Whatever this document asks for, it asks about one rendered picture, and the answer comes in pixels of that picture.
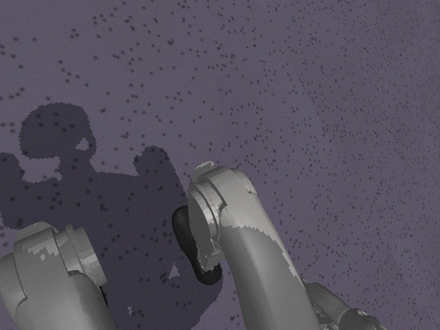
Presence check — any right robot hand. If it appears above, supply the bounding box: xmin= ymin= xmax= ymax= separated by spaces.
xmin=300 ymin=277 xmax=351 ymax=330

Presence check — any right robot arm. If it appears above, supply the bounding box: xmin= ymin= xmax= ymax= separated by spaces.
xmin=338 ymin=308 xmax=387 ymax=330

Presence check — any right robot foot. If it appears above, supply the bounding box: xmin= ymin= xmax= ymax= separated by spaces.
xmin=172 ymin=206 xmax=221 ymax=285

